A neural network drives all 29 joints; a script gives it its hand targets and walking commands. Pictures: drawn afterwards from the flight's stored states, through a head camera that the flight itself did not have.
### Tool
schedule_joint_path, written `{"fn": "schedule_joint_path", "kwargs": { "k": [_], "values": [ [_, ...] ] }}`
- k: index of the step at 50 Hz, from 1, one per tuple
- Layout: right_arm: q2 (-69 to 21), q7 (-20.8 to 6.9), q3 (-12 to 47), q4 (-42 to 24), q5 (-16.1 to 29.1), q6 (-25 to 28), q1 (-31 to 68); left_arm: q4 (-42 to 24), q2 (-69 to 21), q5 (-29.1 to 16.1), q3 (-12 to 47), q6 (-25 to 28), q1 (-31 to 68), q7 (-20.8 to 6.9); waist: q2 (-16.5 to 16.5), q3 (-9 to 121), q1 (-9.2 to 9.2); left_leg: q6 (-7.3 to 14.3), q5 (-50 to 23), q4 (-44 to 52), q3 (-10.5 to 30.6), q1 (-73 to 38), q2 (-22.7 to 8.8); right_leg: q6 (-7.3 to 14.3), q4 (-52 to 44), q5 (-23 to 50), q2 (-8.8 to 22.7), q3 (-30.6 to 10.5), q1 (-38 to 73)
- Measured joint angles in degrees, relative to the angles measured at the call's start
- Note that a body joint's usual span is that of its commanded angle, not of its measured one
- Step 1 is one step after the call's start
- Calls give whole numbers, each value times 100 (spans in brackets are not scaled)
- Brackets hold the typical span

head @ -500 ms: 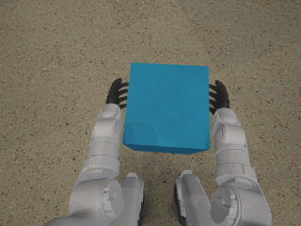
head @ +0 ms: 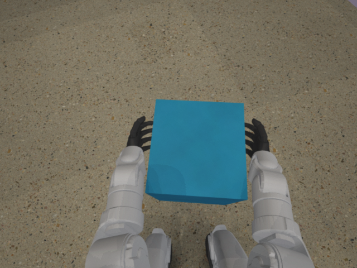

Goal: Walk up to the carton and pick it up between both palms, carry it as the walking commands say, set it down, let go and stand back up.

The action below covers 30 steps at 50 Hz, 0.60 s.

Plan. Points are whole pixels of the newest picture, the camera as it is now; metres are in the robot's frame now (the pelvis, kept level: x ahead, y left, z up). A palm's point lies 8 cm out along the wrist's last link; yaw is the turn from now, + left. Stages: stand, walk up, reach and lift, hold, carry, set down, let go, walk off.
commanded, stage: reach and lift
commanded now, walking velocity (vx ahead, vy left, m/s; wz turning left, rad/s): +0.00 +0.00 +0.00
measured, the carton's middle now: (195, 159) +0.38 -0.02 -0.11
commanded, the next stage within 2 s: none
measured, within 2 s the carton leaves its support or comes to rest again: neither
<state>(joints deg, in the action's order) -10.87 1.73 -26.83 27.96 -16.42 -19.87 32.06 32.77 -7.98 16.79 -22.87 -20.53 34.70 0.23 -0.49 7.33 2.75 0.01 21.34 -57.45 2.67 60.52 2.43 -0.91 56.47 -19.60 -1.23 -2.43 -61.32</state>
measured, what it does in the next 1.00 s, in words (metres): rises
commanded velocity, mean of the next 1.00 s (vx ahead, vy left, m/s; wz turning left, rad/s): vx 0.00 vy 0.00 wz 0.00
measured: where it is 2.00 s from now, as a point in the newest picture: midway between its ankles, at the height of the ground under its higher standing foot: outside the picture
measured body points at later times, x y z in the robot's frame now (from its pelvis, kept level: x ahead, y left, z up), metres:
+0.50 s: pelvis +0.02 +0.00 +0.05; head +0.10 +0.00 +0.49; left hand +0.38 +0.13 +0.03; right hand +0.36 -0.17 +0.03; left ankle +0.05 +0.12 -0.66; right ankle +0.06 -0.13 -0.66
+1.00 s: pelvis +0.03 +0.00 +0.08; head +0.02 +0.00 +0.53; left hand +0.36 +0.13 +0.10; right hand +0.35 -0.17 +0.10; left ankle +0.05 +0.12 -0.66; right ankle +0.06 -0.13 -0.66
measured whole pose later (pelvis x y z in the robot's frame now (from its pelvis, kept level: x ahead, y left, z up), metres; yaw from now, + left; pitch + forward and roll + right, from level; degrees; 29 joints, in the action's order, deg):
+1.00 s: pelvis +0.03 +0.00 +0.08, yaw -1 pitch -2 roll +0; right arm -10.5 0.9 -19.1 22.4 -17.2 -33.7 21.1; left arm 24.3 -10.0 17.1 -17.1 -33.4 20.9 0.5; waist 0.1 0.7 2.3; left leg 0.5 13.6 -27.5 2.6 12.1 1.4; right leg -0.6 26.8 -11.7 -0.9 -3.4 -13.1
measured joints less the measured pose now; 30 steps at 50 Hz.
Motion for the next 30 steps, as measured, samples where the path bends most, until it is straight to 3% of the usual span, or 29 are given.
{"fn": "schedule_joint_path", "kwargs": {
  "k": [17, 30],
  "values": [
    [-186, -103, 112, -345, -195, -144, -534, -359, -151, 145, 91, -137, -559, -131, 31, -267, -20, 24, -425, 1293, -2, -1533, -19, 2, -1270, 413, 34, -45, 1521],
    [-70, -133, 408, -360, -187, -472, -818, -531, -210, 171, 291, -425, -970, -58, 69, -429, -26, 32, -672, 2188, 12, -2877, -47, 15, -2157, 658, 46, -56, 2861]
  ]
}}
